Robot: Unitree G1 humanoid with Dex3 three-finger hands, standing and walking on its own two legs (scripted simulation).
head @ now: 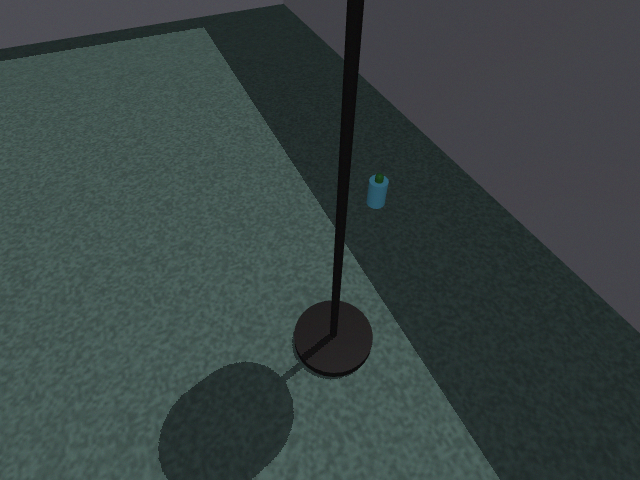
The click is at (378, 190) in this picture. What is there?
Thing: necked bottle
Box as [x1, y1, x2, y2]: [366, 173, 388, 208]
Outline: 381,173 373,175 369,179 366,202 369,206 373,208 379,208 384,204 388,180
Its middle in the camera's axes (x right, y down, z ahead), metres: +0.26 -0.24 +1.73
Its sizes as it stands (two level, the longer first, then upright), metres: 0.086 0.086 0.170
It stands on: the floor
